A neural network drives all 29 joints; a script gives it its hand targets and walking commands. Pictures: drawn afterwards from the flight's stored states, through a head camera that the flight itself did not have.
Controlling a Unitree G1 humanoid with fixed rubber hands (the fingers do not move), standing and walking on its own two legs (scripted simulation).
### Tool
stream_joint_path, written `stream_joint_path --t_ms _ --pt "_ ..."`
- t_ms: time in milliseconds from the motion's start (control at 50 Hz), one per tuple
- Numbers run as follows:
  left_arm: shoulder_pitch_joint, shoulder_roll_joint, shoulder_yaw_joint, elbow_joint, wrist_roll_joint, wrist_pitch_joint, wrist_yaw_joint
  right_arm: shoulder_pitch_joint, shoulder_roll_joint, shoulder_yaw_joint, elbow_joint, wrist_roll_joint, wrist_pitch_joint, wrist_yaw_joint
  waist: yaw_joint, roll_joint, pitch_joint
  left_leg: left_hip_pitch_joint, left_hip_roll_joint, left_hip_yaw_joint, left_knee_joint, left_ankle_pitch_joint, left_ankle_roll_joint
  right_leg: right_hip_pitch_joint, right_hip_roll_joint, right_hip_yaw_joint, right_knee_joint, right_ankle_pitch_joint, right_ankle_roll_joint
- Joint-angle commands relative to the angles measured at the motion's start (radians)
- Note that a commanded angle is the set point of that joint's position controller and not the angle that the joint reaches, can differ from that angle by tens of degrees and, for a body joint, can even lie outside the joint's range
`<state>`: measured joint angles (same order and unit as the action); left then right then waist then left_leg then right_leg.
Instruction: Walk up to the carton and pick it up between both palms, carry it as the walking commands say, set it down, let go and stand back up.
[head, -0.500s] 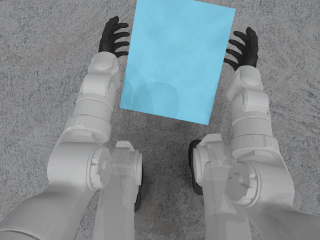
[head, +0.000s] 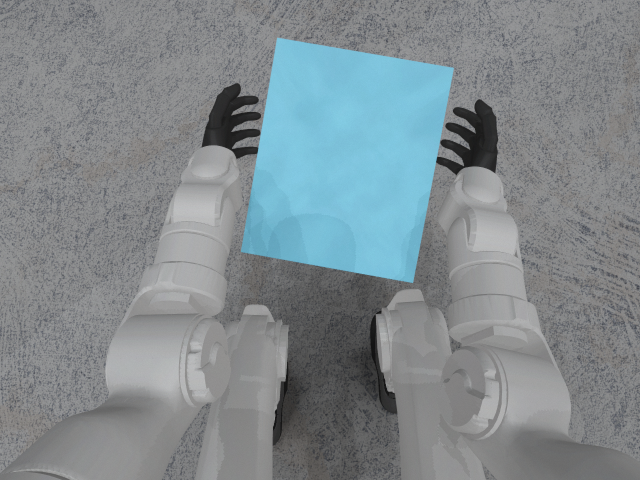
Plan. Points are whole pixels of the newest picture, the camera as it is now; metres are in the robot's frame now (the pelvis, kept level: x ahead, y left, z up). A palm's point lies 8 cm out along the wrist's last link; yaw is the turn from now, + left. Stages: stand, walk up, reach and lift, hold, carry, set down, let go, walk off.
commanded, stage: reach and lift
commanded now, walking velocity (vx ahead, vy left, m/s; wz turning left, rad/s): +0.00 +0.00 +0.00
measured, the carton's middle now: (343, 170) +0.50 -0.05 -0.18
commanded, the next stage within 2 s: none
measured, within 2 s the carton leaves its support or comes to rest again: neither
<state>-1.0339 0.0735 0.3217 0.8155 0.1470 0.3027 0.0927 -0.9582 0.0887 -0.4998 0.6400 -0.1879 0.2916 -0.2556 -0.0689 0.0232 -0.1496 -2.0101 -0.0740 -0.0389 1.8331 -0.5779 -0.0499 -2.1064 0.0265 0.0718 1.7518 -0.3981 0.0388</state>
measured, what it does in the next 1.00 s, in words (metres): rises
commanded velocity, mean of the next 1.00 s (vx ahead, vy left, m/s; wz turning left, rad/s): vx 0.00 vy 0.00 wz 0.00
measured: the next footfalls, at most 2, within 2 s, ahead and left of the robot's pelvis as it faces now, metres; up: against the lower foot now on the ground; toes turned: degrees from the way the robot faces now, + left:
none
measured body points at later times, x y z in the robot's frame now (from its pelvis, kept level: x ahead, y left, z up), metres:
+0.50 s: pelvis +0.01 +0.00 +0.05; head +0.23 -0.01 +0.44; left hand +0.50 +0.10 -0.01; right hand +0.44 -0.20 -0.01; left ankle +0.09 +0.13 -0.44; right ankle +0.14 -0.13 -0.44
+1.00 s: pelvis +0.03 +0.00 +0.11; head +0.21 -0.02 +0.53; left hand +0.49 +0.10 +0.06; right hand +0.43 -0.20 +0.06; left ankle +0.09 +0.13 -0.44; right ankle +0.14 -0.13 -0.44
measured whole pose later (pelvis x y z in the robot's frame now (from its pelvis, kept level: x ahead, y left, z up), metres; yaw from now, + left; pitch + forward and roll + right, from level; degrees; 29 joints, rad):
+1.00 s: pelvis +0.03 +0.00 +0.11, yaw -1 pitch +36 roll +1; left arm -0.78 -0.02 0.34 0.76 0.18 0.32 0.07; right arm -0.69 0.16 -0.45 0.57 -0.20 0.32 -0.25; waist -0.06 0.03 -0.26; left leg -1.56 -0.06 -0.06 1.47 -0.55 -0.04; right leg -1.65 0.03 0.06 1.40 -0.40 0.03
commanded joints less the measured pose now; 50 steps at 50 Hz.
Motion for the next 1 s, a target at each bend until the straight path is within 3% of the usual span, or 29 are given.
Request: stream_joint_path --t_ms 0,20,80,100,120,140,160,200,260,280,300,340,360,380,440,480,500,540,560,580,680,760,800,820,860,880,920,940,980 --pt "-0.618 -1.034 -0.451 -0.114 -0.135 -0.052 -0.291 -0.683 0.880 0.587 -0.030 0.137 0.001 0.423 -0.025 0.024 -1.066 0.389 -0.116 0.100 -0.247 0.160 0.037 0.771 0.111 -0.175 -0.125 0.136 -0.009" --pt "-0.606 -1.011 -0.424 -0.088 -0.113 -0.045 -0.286 -0.570 0.878 0.554 0.108 0.113 0.015 0.424 -0.042 0.031 -0.989 0.316 -0.108 0.118 -0.254 0.151 0.020 0.800 0.105 -0.162 -0.138 0.153 -0.019" --pt "-0.711 -1.087 -0.519 -0.208 -0.163 -0.064 -0.285 -0.580 0.960 0.605 0.036 0.135 0.006 0.432 -0.049 0.015 -1.196 0.444 -0.116 0.098 -0.263 0.209 0.025 0.901 0.116 -0.169 -0.128 0.224 -0.025" --pt "-0.683 -1.031 -0.503 -0.185 -0.143 -0.061 -0.279 -0.581 0.955 0.618 0.025 0.155 0.003 0.430 0.004 0.090 -1.150 0.419 -0.120 0.140 -0.265 0.217 0.017 0.895 0.117 -0.150 -0.143 0.228 -0.026" --pt "-0.660 -1.042 -0.473 -0.156 -0.138 -0.061 -0.283 -0.595 0.918 0.586 0.038 0.134 0.010 0.434 -0.038 0.037 -1.111 0.387 -0.120 0.117 -0.272 0.181 0.033 0.869 0.118 -0.151 -0.150 0.196 -0.022" --pt "-0.628 -1.088 -0.504 -0.153 -0.142 -0.054 -0.282 -0.577 0.949 0.618 0.032 0.152 0.010 0.432 0.007 0.063 -1.104 0.435 -0.119 0.125 -0.297 0.197 0.029 0.886 0.116 -0.154 -0.169 0.179 -0.019" --pt "-0.620 -1.068 -0.463 -0.112 -0.127 -0.050 -0.284 -0.521 0.962 0.580 0.101 0.123 0.022 0.441 -0.034 0.059 -1.029 0.398 -0.116 0.127 -0.297 0.183 0.033 0.845 0.119 -0.145 -0.183 0.185 -0.023" --pt "-0.589 -1.052 -0.445 -0.118 -0.125 -0.049 -0.290 -0.523 0.986 0.599 0.069 0.125 0.029 0.444 0.001 -0.051 -1.028 0.387 -0.127 0.113 -0.309 0.146 0.044 0.881 0.119 -0.158 -0.196 0.136 -0.012" --pt "-0.542 -1.112 -0.487 -0.113 -0.137 -0.035 -0.282 -0.565 0.931 0.629 -0.010 0.143 0.019 0.444 -0.030 0.073 -1.075 0.509 -0.125 0.106 -0.335 0.193 0.015 0.840 0.123 -0.168 -0.208 0.166 -0.023" --pt "-0.621 -1.088 -0.474 -0.156 -0.149 -0.045 -0.281 -0.554 0.941 0.609 0.029 0.144 0.025 0.444 0.002 0.029 -1.012 0.467 -0.115 0.112 -0.336 0.143 0.029 0.861 0.111 -0.154 -0.228 0.106 -0.024" --pt "-0.610 -1.089 -0.434 -0.129 -0.118 -0.042 -0.280 -0.501 0.989 0.577 0.097 0.096 0.036 0.439 -0.045 -0.018 -1.004 0.460 -0.119 0.118 -0.348 0.114 0.036 0.892 0.113 -0.151 -0.252 0.081 -0.024" --pt "-0.571 -1.084 -0.459 -0.101 -0.119 -0.031 -0.291 -0.517 0.952 0.592 0.069 0.110 0.030 0.439 -0.010 0.027 -0.960 0.480 -0.122 0.109 -0.354 0.101 0.024 0.887 0.107 -0.144 -0.264 0.055 -0.033" --pt "-0.557 -1.133 -0.464 -0.125 -0.152 -0.035 -0.295 -0.571 0.959 0.636 -0.035 0.144 0.021 0.431 -0.046 -0.039 -1.138 0.512 -0.126 0.101 -0.356 0.142 0.036 1.036 0.114 -0.152 -0.263 0.115 -0.020" --pt "-0.585 -1.049 -0.409 -0.056 -0.112 -0.032 -0.303 -0.587 0.929 0.577 0.079 0.125 0.028 0.429 0.006 0.007 -0.980 0.395 -0.116 0.121 -0.347 0.086 0.038 0.934 0.105 -0.140 -0.249 0.056 -0.016" --pt "-0.572 -1.095 -0.460 -0.136 -0.137 -0.047 -0.297 -0.550 0.975 0.617 0.023 0.143 0.021 0.434 -0.018 -0.002 -1.072 0.522 -0.120 0.103 -0.376 0.200 0.035 0.968 0.124 -0.158 -0.261 0.171 -0.016" --pt "-0.523 -1.077 -0.425 -0.051 -0.075 -0.032 -0.290 -0.513 0.965 0.587 0.085 0.118 0.019 0.445 0.014 0.115 -0.973 0.521 -0.121 0.129 -0.392 0.117 0.023 0.938 0.116 -0.127 -0.291 0.083 -0.034" --pt "-0.485 -1.129 -0.469 -0.103 -0.118 -0.035 -0.280 -0.522 0.946 0.623 -0.043 0.137 0.015 0.448 -0.007 0.092 -1.028 0.639 -0.120 0.084 -0.427 0.177 0.029 0.941 0.118 -0.153 -0.290 0.136 -0.024" --pt "-0.545 -1.148 -0.446 -0.076 -0.128 -0.033 -0.293 -0.489 0.934 0.592 0.070 0.099 0.025 0.447 -0.055 0.019 -0.949 0.564 -0.109 0.087 -0.408 0.141 0.026 0.951 0.110 -0.141 -0.308 0.097 -0.029" --pt "-0.499 -1.107 -0.457 -0.120 -0.133 -0.039 -0.294 -0.505 0.975 0.622 -0.010 0.119 0.028 0.447 -0.015 -0.009 -0.962 0.560 -0.125 0.076 -0.424 0.196 0.032 0.959 0.121 -0.149 -0.314 0.151 -0.017" --pt "-0.530 -1.160 -0.506 -0.148 -0.164 -0.042 -0.296 -0.456 0.935 0.618 -0.013 0.118 0.020 0.447 -0.073 0.088 -1.120 0.644 -0.123 0.100 -0.425 0.235 0.011 1.043 0.116 -0.147 -0.324 0.204 -0.030" --pt "-0.457 -1.085 -0.476 -0.145 -0.122 -0.052 -0.285 -0.400 1.015 0.636 0.020 0.114 0.022 0.448 0.010 0.008 -1.021 0.619 -0.122 0.084 -0.468 0.269 0.031 1.084 0.120 -0.125 -0.359 0.235 -0.018" --pt "-0.413 -1.153 -0.478 -0.129 -0.153 -0.042 -0.297 -0.427 0.973 0.654 -0.040 0.125 0.021 0.435 -0.032 -0.007 -1.030 0.660 -0.109 0.066 -0.480 0.254 0.032 1.085 0.120 -0.125 -0.384 0.204 -0.020" --pt "-0.394 -1.094 -0.440 -0.080 -0.095 -0.037 -0.302 -0.356 0.980 0.607 0.092 0.106 0.031 0.447 0.009 0.027 -0.829 0.572 -0.115 0.084 -0.498 0.208 0.033 1.005 0.114 -0.118 -0.400 0.153 -0.024" --pt "-0.429 -1.122 -0.527 -0.206 -0.167 -0.056 -0.296 -0.373 1.007 0.701 -0.046 0.142 0.027 0.444 -0.012 -0.026 -1.035 0.726 -0.108 0.059 -0.511 0.332 0.037 1.137 0.120 -0.121 -0.399 0.290 -0.010" --pt "-0.321 -1.160 -0.481 -0.060 -0.112 -0.030 -0.307 -0.300 0.985 0.637 0.027 0.102 0.020 0.446 -0.023 0.048 -0.993 0.693 -0.105 0.072 -0.541 0.283 0.020 1.147 0.119 -0.121 -0.431 0.258 -0.028" --pt "-0.396 -1.151 -0.514 -0.195 -0.160 -0.048 -0.307 -0.319 1.010 0.682 -0.027 0.132 0.026 0.446 -0.018 -0.022 -1.098 0.723 -0.107 0.054 -0.531 0.291 0.029 1.190 0.125 -0.133 -0.413 0.262 -0.019" --pt "-0.336 -1.114 -0.494 -0.128 -0.114 -0.033 -0.305 -0.328 1.057 0.690 0.012 0.141 0.034 0.441 0.049 0.015 -0.907 0.670 -0.112 0.069 -0.566 0.222 0.036 1.203 0.112 -0.103 -0.445 0.202 -0.017" --pt "-0.362 -1.141 -0.474 -0.123 -0.127 -0.025 -0.309 -0.394 1.002 0.683 -0.076 0.131 0.032 0.446 -0.032 0.007 -0.953 0.727 -0.107 0.063 -0.575 0.210 0.037 1.145 0.119 -0.132 -0.464 0.174 -0.012" --pt "-0.356 -1.135 -0.446 -0.113 -0.089 -0.021 -0.309 -0.298 1.016 0.629 0.050 0.101 0.041 0.449 -0.010 0.022 -0.879 0.708 -0.102 0.060 -0.585 0.197 0.025 1.128 0.117 -0.115 -0.482 0.148 -0.028"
